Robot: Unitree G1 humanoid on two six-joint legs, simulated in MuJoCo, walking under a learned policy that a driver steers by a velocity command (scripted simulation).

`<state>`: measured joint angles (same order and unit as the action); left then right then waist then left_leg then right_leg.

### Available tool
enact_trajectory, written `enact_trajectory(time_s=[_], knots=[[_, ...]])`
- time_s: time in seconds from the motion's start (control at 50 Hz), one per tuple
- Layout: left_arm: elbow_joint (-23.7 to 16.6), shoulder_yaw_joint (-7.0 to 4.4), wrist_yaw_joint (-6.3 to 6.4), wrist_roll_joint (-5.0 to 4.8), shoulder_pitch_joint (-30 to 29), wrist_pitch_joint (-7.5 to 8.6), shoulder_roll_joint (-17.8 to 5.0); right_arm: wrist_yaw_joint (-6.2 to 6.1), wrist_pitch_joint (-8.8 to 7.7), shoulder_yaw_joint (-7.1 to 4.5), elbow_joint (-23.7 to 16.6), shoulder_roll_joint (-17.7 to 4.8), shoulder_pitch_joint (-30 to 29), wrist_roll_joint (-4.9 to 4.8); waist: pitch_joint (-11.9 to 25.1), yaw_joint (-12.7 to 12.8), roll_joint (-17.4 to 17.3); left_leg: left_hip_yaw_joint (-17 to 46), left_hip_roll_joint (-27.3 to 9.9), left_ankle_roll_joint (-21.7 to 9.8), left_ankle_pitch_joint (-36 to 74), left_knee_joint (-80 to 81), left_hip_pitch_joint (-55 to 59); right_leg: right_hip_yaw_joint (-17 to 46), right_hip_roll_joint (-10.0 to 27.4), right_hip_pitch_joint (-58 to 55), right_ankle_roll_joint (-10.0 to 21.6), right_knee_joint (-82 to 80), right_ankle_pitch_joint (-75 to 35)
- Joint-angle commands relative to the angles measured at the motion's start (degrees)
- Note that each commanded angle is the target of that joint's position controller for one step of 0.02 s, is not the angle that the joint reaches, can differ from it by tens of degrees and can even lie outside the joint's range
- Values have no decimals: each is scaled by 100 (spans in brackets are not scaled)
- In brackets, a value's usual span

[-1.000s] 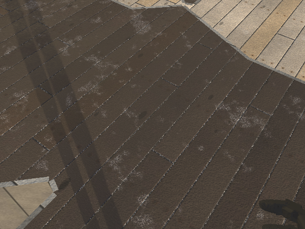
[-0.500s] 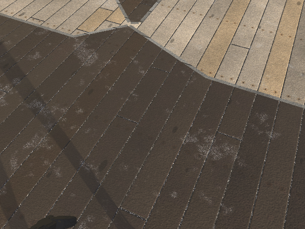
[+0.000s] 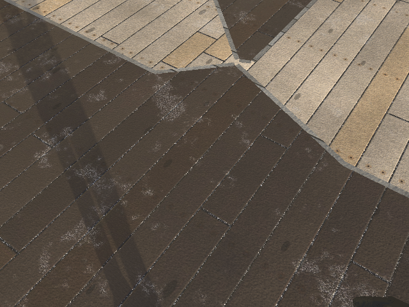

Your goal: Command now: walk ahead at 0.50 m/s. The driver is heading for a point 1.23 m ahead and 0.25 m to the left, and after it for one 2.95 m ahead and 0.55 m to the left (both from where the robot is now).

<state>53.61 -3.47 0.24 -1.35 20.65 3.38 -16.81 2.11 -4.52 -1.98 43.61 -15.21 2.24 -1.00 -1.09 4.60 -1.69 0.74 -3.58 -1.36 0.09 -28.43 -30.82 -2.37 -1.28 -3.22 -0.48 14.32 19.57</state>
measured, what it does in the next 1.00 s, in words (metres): walks ahead: left foot, then right foot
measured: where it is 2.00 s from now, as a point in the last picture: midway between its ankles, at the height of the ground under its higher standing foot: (188, 145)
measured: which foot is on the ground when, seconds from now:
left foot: up 0.00-0.02, down 0.04-0.58, up 0.60-1.00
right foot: down 0.00-0.04, up 0.06-0.54, down 0.56-1.00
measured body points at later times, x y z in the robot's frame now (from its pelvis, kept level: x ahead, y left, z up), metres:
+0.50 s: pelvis +0.27 +0.01 +0.00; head +0.30 +0.01 +0.45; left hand +0.49 +0.24 -0.09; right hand +0.25 -0.27 -0.13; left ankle +0.15 +0.13 -0.73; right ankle +0.45 -0.12 -0.71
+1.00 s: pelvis +0.55 -0.02 +0.01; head +0.57 -0.02 +0.46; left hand +0.54 +0.26 -0.13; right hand +0.74 -0.26 -0.10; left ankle +0.74 +0.14 -0.69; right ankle +0.45 -0.12 -0.73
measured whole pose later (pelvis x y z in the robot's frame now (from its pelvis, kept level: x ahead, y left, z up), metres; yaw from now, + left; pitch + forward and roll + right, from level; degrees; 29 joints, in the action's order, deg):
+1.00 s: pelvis +0.55 -0.02 +0.01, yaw +5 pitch +1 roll -2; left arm 55.3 -2.9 0.2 0.0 17.5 5.0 -15.0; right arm 1.1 -2.9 -3.1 49.0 -15.0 5.7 -1.1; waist -0.9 3.7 -2.4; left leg 1.7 -5.0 -1.6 5.4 -35.4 -37.4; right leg -8.3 -3.5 -4.6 2.1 8.6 14.4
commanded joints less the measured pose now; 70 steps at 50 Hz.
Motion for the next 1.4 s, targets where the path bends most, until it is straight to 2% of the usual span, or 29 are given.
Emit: enact_trajectory(time_s=[0.02, 0.04, 0.06, 0.08, 0.1, 0.14, 0.22, 0.36, 0.46, 0.52, 0.56, 0.58, 0.6, 0.62, 0.64, 0.68, 0.76, 0.9, 1.02, 1.08, 1.12, 1.14, 1.16, 1.18, 1.2, 1.22, 1.24, 1.3, 1.4], knots=[[-251, -195, 57, 6, -177, -51, -942, -21, -81, -354, -34, -954, 967, 27, 531, -883, 574, -236, 261, -340, -378, 172, 1664, 400, 1274, 287, 717, 1315, -3962], [-373, -69, 55, 134, -93, -69, -660, -79, -60, -491, 228, -1375, 2020, 109, 1420, -1218, -26, 565, -526, -679, -197, -79, 3311, 113, 947, 1201, 516, 2987, -2890], [-492, 123, -9, 148, 594, 45, -12, -79, -18, -624, 380, -1934, 2398, 102, 2077, -895, -1575, 3269, -1781, -1686, -1540, 522, 5226, 44, -152, 3567, 124, 5046, 144], [-415, 22, -45, 51, 287, 171, -494, -60, -22, -459, 339, -1320, 2381, 7, 2125, -1104, -1242, 3998, -1809, -1675, -2440, 1127, 5236, 834, -36, 4311, 156, 5830, 1307], [-584, -72, -77, -95, -223, 259, -833, -69, -54, -365, 258, -1079, 1922, 25, 1252, -1071, -922, 3213, -1641, -1402, -2319, 1198, 4594, 830, 268, 4760, 276, 6030, 933], [-659, -72, -23, -5, -757, 281, -700, -62, -71, -258, 156, -721, 1218, 125, 407, -793, -178, 2006, -1128, -1107, -1039, 1431, 3190, 611, 738, 4441, 311, 5376, 91], [-605, -40, -31, 80, -530, 78, -367, -69, -167, -249, 240, -692, 1098, 106, 282, -424, -310, 1276, -974, -1263, -94, 1934, 2369, 578, 967, 3822, 136, 4658, -381], [-964, 27, -93, 90, -1805, 92, -192, -214, -113, -304, 569, -949, 1521, 53, -182, -727, -143, 354, -682, -1027, 32, 2272, 2280, 330, 749, 3843, -32, 2333, -2399], [-1225, 39, -213, 44, -2501, 146, -242, -228, 27, -335, 919, -1006, 1981, 18, -393, -905, -149, 402, -1011, -947, 151, 1930, 3144, 326, 609, 3986, 166, 1627, -2148], [-1190, -30, -275, 41, -2195, 194, -441, -271, 126, -387, 973, -1125, 1876, 10, -171, -630, -299, 397, -1143, -791, 1257, 1363, 3561, 192, 438, 3447, 387, 1410, -1570], [-742, -261, -218, 62, -754, 188, -844, -297, 171, -331, 925, -1000, 1740, -4, 735, 68, -191, 21, -713, -538, 2474, -255, 3104, -21, 202, 1350, 665, 1335, -1711], [-552, -376, -158, 119, 258, 160, -1266, -311, 169, -208, 784, -732, 1847, 139, 1599, 355, 560, -251, -319, -322, 762, -2112, 1897, 1249, 1289, -386, 1027, 1490, -1758], [-431, -399, -185, 137, 397, 143, -1510, -230, 37, -23, 782, -52, 2511, 104, 2163, -60, 2049, -23, 775, 3, -3095, -3802, -293, 3969, 2341, -1981, 1903, 676, -340], [-505, -241, -190, 77, 258, 162, -939, -190, -88, -160, 838, -699, 2085, -14, 1861, 164, 1314, 669, 476, -83, -3362, -4431, -915, 4134, 2207, -1758, 1718, 290, 498], [-579, -175, -169, 88, -186, 187, -756, -156, -176, -230, 685, -930, 1561, -149, 1063, 96, 1053, 556, 198, -188, -2820, -4457, -1252, 3346, 2045, -1041, 1487, 166, 312], [-678, -94, -180, 179, -803, 222, -500, -219, -178, -251, 650, -831, 1154, -37, 304, -192, 421, 345, -272, -164, -1900, -3900, -893, 2291, 1644, 346, 1319, -153, -822], [-554, -69, -162, 174, -875, 325, -478, -259, 53, -233, 709, -496, 1323, -10, 172, -527, 554, 338, -504, -2, -1380, -3183, -382, 1406, 1456, 1116, 1342, -623, -1788], [-227, -116, 2, 160, -541, 308, -703, -161, 73, -186, 367, -336, 314, -8, -202, -205, 440, 201, -259, 50, 643, -1182, -518, 67, 1244, 1020, 1038, -1025, -2183], [111, -144, 61, 89, -131, 70, -735, 17, 78, -143, -115, -247, -423, -26, -456, -18, 346, -62, -79, -152, 237, -439, -997, -368, 1674, -372, 942, -576, -3083], [21, -223, 141, 51, -360, -38, -978, 111, 114, -268, -252, -505, -156, -24, -107, -315, 656, -548, 310, -418, -667, -485, -231, -652, 1716, -640, 729, 399, -5458], [-102, -217, 202, 93, -501, -166, -995, 93, 148, -559, 91, -986, 1368, -36, 755, -1135, 579, -627, 723, -791, -707, -226, 1895, -891, 1417, 68, 477, 2546, -6096], [-270, -118, 201, 221, -397, -112, -797, -40, 208, -736, 257, -1527, 2291, -45, 1421, -1378, -322, 1024, -295, -1231, -661, -129, 3752, -931, 1069, 1630, 236, 4457, -3901], [-497, 118, 52, 262, -76, 105, -55, -44, 175, -722, 131, -1697, 2045, -110, 1994, -808, -1446, 4377, -1565, -2379, -1795, 851, 5464, -138, -332, 4099, -85, 6375, 1116], [-542, 9, -78, 58, -582, 384, -576, -42, 140, -573, 114, -1246, 2094, -43, 2014, -1123, -751, 4393, -1513, -2156, -1988, 1220, 5481, 900, 20, 4750, 128, 6726, 1141], [-700, -23, -136, -119, -1030, 524, -733, -65, 87, -508, 70, -983, 1882, 14, 1315, -1117, -440, 3500, -1310, -1902, -1573, 1229, 4875, 837, 293, 4973, 285, 6506, 705], [-697, -21, -111, -69, -1127, 571, -654, -51, 40, -468, 9, -865, 1514, 23, 777, -833, 232, 2825, -1057, -1712, -923, 1306, 3939, 805, 564, 4718, 292, 5880, 274], [-656, -83, -63, 79, -1166, 534, -717, -62, 18, -414, -70, -681, 1207, 23, 555, -650, 301, 2394, -875, -1609, -437, 1400, 3293, 783, 731, 4343, 225, 5327, 52], [-701, -123, -10, 196, -993, 332, -582, -130, 14, -401, -195, -757, 1025, 51, 294, -346, 47, 1896, -609, -1608, 353, 1654, 2233, 668, 799, 3739, -61, 4585, -208], [-1076, -47, 6, 219, -1990, 270, -315, -294, 56, -478, -128, -1019, 1417, 5, -4, -651, -140, 1282, -116, -1259, 124, 1694, 1587, 496, 451, 3515, -337, 2476, -2000]])
Velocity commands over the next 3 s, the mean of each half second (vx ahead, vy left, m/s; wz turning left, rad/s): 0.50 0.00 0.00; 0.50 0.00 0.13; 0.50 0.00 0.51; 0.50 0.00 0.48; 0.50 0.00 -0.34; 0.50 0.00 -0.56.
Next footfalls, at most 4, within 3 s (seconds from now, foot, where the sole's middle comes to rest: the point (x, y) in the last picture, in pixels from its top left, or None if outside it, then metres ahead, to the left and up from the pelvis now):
0.04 left None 0.19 0.13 -0.77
0.56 right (263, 303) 0.49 -0.12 -0.77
1.12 left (195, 214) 0.79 0.13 -0.77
1.62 right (227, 145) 1.13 0.02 -0.77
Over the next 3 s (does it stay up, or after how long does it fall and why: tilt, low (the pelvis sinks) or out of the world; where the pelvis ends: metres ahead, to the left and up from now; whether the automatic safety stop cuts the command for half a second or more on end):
stays up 1.59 0.36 0.01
